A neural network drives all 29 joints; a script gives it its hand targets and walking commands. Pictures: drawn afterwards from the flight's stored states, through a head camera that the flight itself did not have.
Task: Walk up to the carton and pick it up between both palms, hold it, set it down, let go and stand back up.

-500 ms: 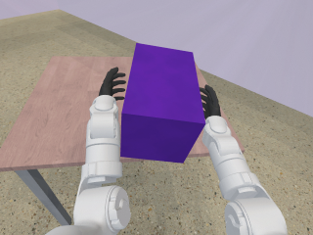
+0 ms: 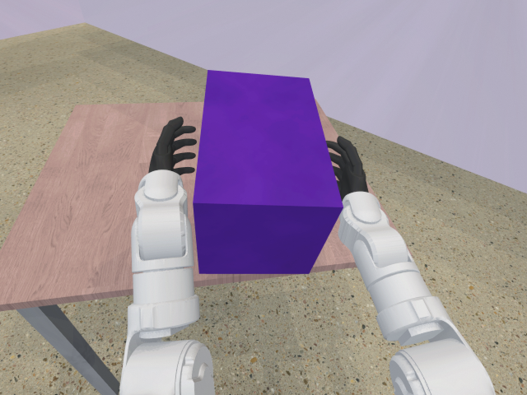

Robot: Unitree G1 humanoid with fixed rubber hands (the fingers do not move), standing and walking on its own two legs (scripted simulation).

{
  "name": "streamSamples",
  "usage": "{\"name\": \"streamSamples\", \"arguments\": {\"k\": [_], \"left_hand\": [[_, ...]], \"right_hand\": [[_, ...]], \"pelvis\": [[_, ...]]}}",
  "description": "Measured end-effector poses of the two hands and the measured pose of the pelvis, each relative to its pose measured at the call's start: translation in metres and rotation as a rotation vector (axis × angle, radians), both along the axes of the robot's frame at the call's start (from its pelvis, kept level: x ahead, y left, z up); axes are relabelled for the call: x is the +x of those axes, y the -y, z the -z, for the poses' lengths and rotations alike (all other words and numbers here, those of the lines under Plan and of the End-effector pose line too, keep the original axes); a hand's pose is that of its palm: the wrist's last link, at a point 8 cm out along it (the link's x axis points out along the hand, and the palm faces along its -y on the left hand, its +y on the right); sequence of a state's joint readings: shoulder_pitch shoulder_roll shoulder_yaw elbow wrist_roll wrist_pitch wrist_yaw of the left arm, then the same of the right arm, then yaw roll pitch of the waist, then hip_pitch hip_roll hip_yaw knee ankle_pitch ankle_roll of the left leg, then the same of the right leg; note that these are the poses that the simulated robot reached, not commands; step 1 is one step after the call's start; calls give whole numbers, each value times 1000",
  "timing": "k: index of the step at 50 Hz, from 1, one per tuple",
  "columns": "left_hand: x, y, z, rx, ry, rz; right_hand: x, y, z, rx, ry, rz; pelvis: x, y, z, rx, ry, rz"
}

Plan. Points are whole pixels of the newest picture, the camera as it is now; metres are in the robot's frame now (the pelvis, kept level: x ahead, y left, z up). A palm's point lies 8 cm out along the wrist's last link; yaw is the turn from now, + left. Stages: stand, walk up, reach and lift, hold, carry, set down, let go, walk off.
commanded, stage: reach and lift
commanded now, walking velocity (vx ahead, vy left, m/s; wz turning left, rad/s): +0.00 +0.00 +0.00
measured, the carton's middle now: (257, 170) +0.43 +0.03 +0.14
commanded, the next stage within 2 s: hold in 0.38 s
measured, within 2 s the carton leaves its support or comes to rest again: neither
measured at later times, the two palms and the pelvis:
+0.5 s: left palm (158, 165) +0.34 +0.16 +0.21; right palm (354, 182) +0.35 -0.11 +0.18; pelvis -0.02 -0.01 +0.00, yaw +1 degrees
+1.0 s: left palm (158, 164) +0.34 +0.16 +0.22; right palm (356, 183) +0.35 -0.11 +0.19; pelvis -0.01 +0.00 +0.00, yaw +0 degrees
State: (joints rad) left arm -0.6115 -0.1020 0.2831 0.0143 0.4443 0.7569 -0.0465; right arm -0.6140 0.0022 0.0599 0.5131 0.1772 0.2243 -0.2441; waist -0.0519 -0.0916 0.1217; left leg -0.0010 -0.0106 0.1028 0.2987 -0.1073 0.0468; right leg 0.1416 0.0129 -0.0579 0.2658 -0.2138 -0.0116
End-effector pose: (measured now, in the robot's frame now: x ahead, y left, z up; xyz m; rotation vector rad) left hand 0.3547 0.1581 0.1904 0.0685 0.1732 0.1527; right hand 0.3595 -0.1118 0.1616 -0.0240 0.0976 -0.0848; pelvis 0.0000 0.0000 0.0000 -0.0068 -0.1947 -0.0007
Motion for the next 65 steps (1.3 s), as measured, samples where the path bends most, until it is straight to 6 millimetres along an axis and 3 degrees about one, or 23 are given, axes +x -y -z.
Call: {"name": "streamSamples", "arguments": {"k": [9, 21, 34, 47, 65], "left_hand": [[-13, 2, -2, 0, -17, -18], [-19, -8, -24, -18, 27, -45], [-7, 11, -19, 3, 4, 19], [-18, 1, -30, -20, 44, -21], [-16, 6, -22, -14, 13, 0]], "right_hand": [[-10, 1, 6, -4, -15, -14], [-8, -9, -23, -5, 27, -36], [-13, 10, -10, 4, 6, 23], [-14, -1, -26, 16, 44, -8], [-18, 4, -13, 14, 13, 11]], "pelvis": [[-10, -1, 0, 0, -5, 13], [-20, 8, 0, 3, -1, -10], [-16, 1, 0, -1, 0, -1], [-11, 0, 1, -2, 26, 2], [-19, -3, 0, -6, 4, 0]]}}
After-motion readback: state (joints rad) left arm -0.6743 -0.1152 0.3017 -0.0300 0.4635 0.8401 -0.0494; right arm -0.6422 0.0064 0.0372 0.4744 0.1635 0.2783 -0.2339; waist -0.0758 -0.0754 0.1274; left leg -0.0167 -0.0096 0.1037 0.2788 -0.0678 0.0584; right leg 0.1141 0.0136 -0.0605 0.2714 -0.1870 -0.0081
